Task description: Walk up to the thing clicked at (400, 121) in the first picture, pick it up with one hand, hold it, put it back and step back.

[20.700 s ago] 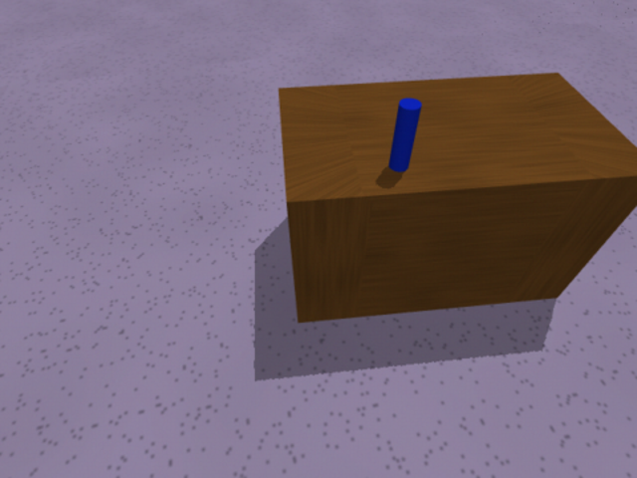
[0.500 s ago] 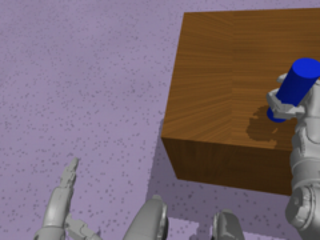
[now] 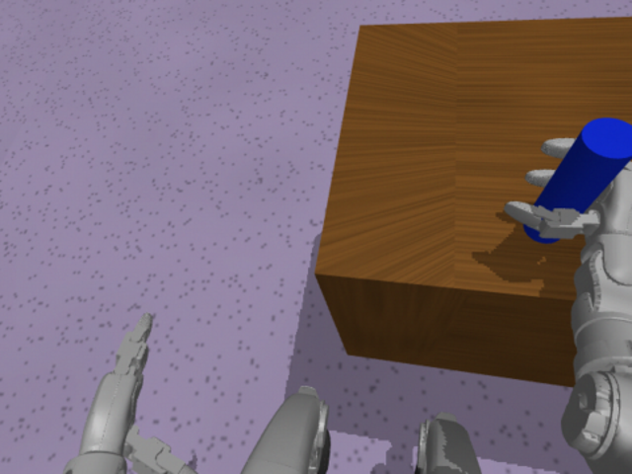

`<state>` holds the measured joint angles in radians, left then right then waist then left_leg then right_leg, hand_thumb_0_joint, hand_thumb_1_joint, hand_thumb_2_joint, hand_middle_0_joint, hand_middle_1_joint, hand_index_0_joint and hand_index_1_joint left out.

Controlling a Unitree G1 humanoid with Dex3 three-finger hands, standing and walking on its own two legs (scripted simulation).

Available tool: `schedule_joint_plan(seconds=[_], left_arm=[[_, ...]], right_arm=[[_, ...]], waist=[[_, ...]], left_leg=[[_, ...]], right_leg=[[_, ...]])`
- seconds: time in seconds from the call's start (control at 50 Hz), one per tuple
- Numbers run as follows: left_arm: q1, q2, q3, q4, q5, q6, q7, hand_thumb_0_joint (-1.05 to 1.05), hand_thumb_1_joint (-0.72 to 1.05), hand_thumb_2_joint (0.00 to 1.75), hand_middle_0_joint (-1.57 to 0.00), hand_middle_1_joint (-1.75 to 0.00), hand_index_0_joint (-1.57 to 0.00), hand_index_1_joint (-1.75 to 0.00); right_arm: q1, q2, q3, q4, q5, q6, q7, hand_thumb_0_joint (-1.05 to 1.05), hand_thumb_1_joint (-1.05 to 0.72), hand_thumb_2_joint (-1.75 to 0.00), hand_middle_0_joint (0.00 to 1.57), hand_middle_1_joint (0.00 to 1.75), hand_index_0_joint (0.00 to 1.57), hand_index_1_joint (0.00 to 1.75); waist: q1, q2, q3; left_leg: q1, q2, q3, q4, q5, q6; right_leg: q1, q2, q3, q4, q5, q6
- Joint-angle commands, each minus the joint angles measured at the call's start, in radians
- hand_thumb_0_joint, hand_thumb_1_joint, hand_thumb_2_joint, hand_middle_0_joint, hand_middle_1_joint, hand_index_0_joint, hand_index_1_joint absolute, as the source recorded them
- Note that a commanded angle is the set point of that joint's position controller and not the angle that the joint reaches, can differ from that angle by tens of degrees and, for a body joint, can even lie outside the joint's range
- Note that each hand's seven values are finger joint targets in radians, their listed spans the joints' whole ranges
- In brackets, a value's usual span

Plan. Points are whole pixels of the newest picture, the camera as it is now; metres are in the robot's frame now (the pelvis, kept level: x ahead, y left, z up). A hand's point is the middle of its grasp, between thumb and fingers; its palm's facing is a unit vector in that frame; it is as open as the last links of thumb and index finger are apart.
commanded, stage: open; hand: right
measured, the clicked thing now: (571, 190) +0.47 -0.21 +0.03
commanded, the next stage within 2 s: withdraw in 0.08 s
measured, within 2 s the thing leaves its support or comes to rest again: neither
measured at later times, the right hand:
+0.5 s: hand (619, 162) +0.48 -0.24 +0.07, palm faces +0.19 +0.98 -0.01, open 13.6 cm
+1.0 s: hand out of the picture +0.44 -0.38 +0.15, palm faces +0.46 +0.82 -0.32, open 17.3 cm
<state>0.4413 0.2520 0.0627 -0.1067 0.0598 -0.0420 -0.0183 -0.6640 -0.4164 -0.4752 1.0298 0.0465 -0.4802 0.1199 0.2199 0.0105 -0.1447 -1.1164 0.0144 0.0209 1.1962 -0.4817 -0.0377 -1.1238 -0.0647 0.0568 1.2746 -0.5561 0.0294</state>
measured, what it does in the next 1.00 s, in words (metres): rises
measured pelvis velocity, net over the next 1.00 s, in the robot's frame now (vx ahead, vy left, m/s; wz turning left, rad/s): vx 0.03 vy -0.01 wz -0.01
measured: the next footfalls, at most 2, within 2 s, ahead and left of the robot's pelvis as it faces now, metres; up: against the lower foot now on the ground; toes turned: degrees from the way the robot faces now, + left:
none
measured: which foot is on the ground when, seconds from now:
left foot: down 0.00-1.00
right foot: down 0.00-1.00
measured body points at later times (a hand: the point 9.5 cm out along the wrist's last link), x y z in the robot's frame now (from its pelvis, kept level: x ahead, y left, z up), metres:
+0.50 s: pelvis +0.00 +0.00 +0.02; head +0.11 -0.04 +0.45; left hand +0.15 +0.27 +0.04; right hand +0.46 -0.29 +0.08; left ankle +0.04 +0.15 -0.63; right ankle +0.02 -0.13 -0.63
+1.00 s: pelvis +0.03 -0.01 +0.07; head +0.10 -0.03 +0.52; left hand +0.17 +0.26 +0.03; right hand +0.41 -0.42 +0.17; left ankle +0.04 +0.15 -0.63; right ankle +0.02 -0.13 -0.63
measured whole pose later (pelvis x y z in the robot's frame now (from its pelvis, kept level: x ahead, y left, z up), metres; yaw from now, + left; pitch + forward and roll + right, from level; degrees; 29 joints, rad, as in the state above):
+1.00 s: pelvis +0.03 -0.01 +0.07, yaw +0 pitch +13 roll +2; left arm 0.41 0.28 0.04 0.16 -0.04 0.06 -0.02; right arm -0.66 -0.71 -0.47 1.07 -0.06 -0.07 0.02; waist 0.08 0.00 -0.10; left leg -0.67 0.03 0.00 0.79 -0.35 -0.05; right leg -0.67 -0.06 0.01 0.87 -0.43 0.02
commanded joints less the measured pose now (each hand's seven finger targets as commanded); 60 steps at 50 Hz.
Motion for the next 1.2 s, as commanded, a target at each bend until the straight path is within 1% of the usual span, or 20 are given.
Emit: schedule_joint_plan(seconds=[0.0,0.16,0.24,0.32,0.4,0.48,0.54,0.62,0.64,0.68,0.76,0.82,0.86,0.92,0.94,1.0,1.06,1.1,1.14,1.18], left_arm=[[0.049,0.152,0.108,-0.170,0.001,-0.052,0.021,0.00,-0.54,0.05,-0.05,-0.05,-0.05,-0.05],[0.040,0.151,0.108,-0.183,0.002,-0.047,0.021,0.00,-0.55,0.05,-0.05,-0.05,-0.05,-0.05],[0.034,0.196,0.142,-0.253,-0.007,-0.040,0.028,0.00,-0.51,0.02,-0.05,-0.05,-0.06,-0.04],[0.059,0.172,0.140,-0.163,-0.017,-0.030,0.028,0.00,-0.50,0.02,-0.05,-0.05,-0.06,-0.04],[0.016,0.126,0.067,-0.111,-0.019,-0.034,0.032,0.00,-0.51,0.02,-0.05,-0.04,-0.06,-0.04],[-0.023,0.151,0.058,-0.095,-0.029,-0.034,0.046,0.00,-0.52,0.02,-0.05,-0.04,-0.06,-0.04],[0.007,0.168,0.074,0.012,-0.044,-0.034,0.054,0.00,-0.54,0.03,-0.06,-0.05,-0.06,-0.04],[-0.062,0.164,0.051,0.045,-0.060,-0.060,0.060,0.00,-0.58,0.07,-0.07,-0.06,-0.06,-0.08],[-0.048,0.168,0.047,0.007,-0.068,-0.033,0.058,0.00,-0.56,0.06,-0.07,-0.06,-0.06,-0.07],[-0.052,0.130,0.015,0.002,-0.074,-0.020,0.039,0.00,-0.55,0.05,-0.07,-0.06,-0.06,-0.06],[0.043,0.155,0.036,0.062,-0.081,0.019,0.022,0.00,-0.54,0.05,-0.06,-0.05,-0.05,-0.05],[0.016,0.193,0.089,0.068,-0.090,0.043,0.016,0.00,-0.52,0.07,-0.05,-0.05,-0.06,-0.05],[-0.031,0.181,0.071,0.069,-0.097,0.049,0.012,0.00,-0.54,0.07,-0.05,-0.05,-0.05,-0.05],[-0.058,0.148,0.040,0.100,-0.103,0.051,0.008,0.00,-0.54,0.08,-0.05,-0.04,-0.05,-0.05],[-0.059,0.151,0.028,0.113,-0.102,0.053,0.009,0.00,-0.54,0.08,-0.05,-0.05,-0.04,-0.05],[-0.094,0.134,0.012,0.106,-0.108,0.044,0.010,0.00,-0.54,0.08,-0.05,-0.04,-0.05,-0.05],[-0.021,0.185,0.072,0.165,-0.110,0.052,0.019,0.00,-0.53,0.08,-0.05,-0.04,-0.04,-0.05],[-0.022,0.165,0.053,0.175,-0.116,0.056,0.019,0.00,-0.51,0.08,-0.05,-0.05,-0.05,-0.05],[-0.028,0.166,0.067,0.167,-0.127,0.063,0.027,0.00,-0.50,0.08,-0.05,-0.05,-0.05,-0.05],[-0.029,0.163,0.075,0.176,-0.128,0.070,0.035,0.00,-0.47,0.09,-0.05,-0.05,-0.04,-0.05]], right_arm=[[-0.358,-0.203,-0.006,-0.213,0.006,-0.068,0.003,0.00,0.31,-0.37,0.74,0.57,0.74,0.57],[-0.359,-0.192,-0.009,-0.219,0.011,-0.069,0.007,0.00,0.36,-0.31,0.56,0.44,0.56,0.44],[-0.366,-0.295,-0.060,-0.252,0.006,-0.069,0.007,0.00,0.22,-0.42,0.47,0.47,0.47,0.47],[-0.380,-0.337,-0.078,-0.251,0.012,-0.045,0.011,0.00,0.19,-0.42,0.47,0.47,0.47,0.47],[-0.443,-0.386,-0.085,-0.310,0.022,-0.026,0.035,0.00,0.28,-0.28,0.36,0.33,0.36,0.33],[-0.493,-0.465,-0.102,-0.321,0.029,0.032,0.068,0.00,0.38,-0.15,0.20,0.18,0.19,0.18],[-0.432,-0.411,-0.059,-0.163,0.042,0.105,0.110,0.00,0.45,-0.07,0.10,0.08,0.10,0.08],[-0.448,-0.386,-0.021,-0.084,0.055,0.162,0.154,0.00,0.39,-0.06,0.07,0.05,0.07,0.05],[-0.383,-0.615,-0.065,-0.070,-0.058,0.208,0.094,0.00,0.38,-0.06,0.07,0.05,0.07,0.05],[-0.413,-0.375,0.076,-0.018,-0.041,0.245,0.043,0.00,0.43,-0.05,0.07,0.05,0.07,0.05],[-0.443,-0.684,-0.053,-0.137,-0.095,0.290,-0.030,0.00,0.49,-0.04,0.06,0.06,0.07,0.06],[-0.400,-0.636,-0.027,-0.115,-0.104,0.325,-0.063,0.00,0.52,-0.05,0.06,0.06,0.06,0.06],[-0.411,-0.665,-0.045,-0.165,-0.108,0.335,-0.091,0.00,0.55,-0.05,0.06,0.06,0.06,0.06],[-0.329,-0.574,-0.002,-0.149,-0.102,0.354,-0.113,0.00,0.54,-0.05,0.06,0.06,0.06,0.06],[-0.321,-0.607,-0.034,-0.210,-0.099,0.355,-0.125,0.00,0.55,-0.05,0.06,0.06,0.05,0.06],[-0.166,-0.471,0.053,-0.205,-0.085,0.379,-0.128,0.00,0.54,-0.06,0.06,0.06,0.05,0.06],[-0.011,-0.481,0.038,-0.397,-0.061,0.399,-0.139,0.00,0.54,-0.05,0.06,0.06,0.05,0.06],[0.136,-0.363,0.099,-0.502,-0.034,0.424,-0.137,0.00,0.51,-0.06,0.06,0.05,0.05,0.05],[0.202,-0.398,0.060,-0.712,-0.016,0.428,-0.152,0.00,0.49,-0.06,0.06,0.05,0.05,0.05],[0.409,-0.298,0.098,-0.765,0.001,0.452,-0.157,0.00,0.49,-0.07,0.06,0.06,0.05,0.06]], waist=[[-0.004,-0.180,-0.492],[0.011,-0.175,-0.490],[0.007,-0.153,-0.565],[-0.015,-0.183,-0.458],[-0.049,-0.252,-0.477],[-0.061,-0.254,-0.531],[-0.032,-0.189,-0.408],[-0.041,-0.128,-0.361],[-0.133,-0.155,-0.358],[-0.071,-0.081,-0.268],[-0.133,-0.114,-0.365],[-0.128,-0.102,-0.348],[-0.153,-0.146,-0.370],[-0.157,-0.148,-0.325],[-0.174,-0.180,-0.370],[-0.173,-0.145,-0.312],[-0.189,-0.201,-0.327],[-0.195,-0.174,-0.266],[-0.213,-0.174,-0.257],[-0.214,-0.149,-0.191]], left_leg=[[0.268,-0.039,0.020,-0.108,0.319,0.050],[0.268,-0.038,0.023,-0.111,0.315,0.052],[0.349,-0.037,0.020,-0.130,0.365,0.046],[0.355,-0.029,-0.005,-0.185,0.282,0.043],[0.350,-0.032,0.011,-0.186,0.300,0.053],[0.423,-0.032,0.011,-0.231,0.336,0.051],[0.402,-0.037,0.025,-0.272,0.320,0.047],[0.421,-0.037,0.030,-0.312,0.308,0.043],[0.484,-0.029,0.025,-0.355,0.278,0.048],[0.453,-0.039,0.030,-0.378,0.254,0.043],[0.574,-0.030,0.023,-0.409,0.341,0.039],[0.597,-0.029,0.027,-0.426,0.414,0.042],[0.607,-0.031,0.031,-0.440,0.408,0.044],[0.630,-0.031,0.034,-0.468,0.415,0.045],[0.649,-0.033,0.037,-0.469,0.440,0.048],[0.666,-0.033,0.043,-0.492,0.452,0.050],[0.687,-0.033,0.049,-0.509,0.471,0.058],[0.685,-0.038,0.060,-0.525,0.448,0.059],[0.716,-0.035,0.064,-0.536,0.444,0.060],[0.745,-0.031,0.065,-0.551,0.431,0.059]], right_leg=[[0.329,0.038,-0.027,-0.168,0.351,-0.026],[0.332,0.034,-0.022,-0.171,0.352,-0.026],[0.366,0.038,-0.026,-0.167,0.391,-0.030],[0.327,0.043,-0.040,-0.206,0.286,-0.032],[0.407,0.037,-0.035,-0.245,0.340,-0.021],[0.490,0.037,-0.035,-0.288,0.384,-0.021],[0.485,0.034,-0.030,-0.324,0.375,-0.026],[0.494,0.030,-0.028,-0.365,0.363,-0.031],[0.521,0.040,-0.043,-0.414,0.361,-0.019],[0.504,0.039,-0.046,-0.435,0.310,-0.028],[0.570,0.047,-0.064,-0.459,0.403,-0.031],[0.627,0.049,-0.071,-0.479,0.496,-0.026],[0.685,0.044,-0.072,-0.500,0.519,-0.018],[0.688,0.043,-0.078,-0.526,0.529,-0.013],[0.726,0.038,-0.075,-0.533,0.587,-0.005],[0.737,0.038,-0.080,-0.553,0.594,-0.005],[0.812,0.032,-0.081,-0.570,0.662,0.003],[0.818,0.024,-0.078,-0.588,0.666,0.006],[0.825,0.024,-0.081,-0.608,0.647,0.006],[0.799,0.030,-0.086,-0.628,0.599,0.002]])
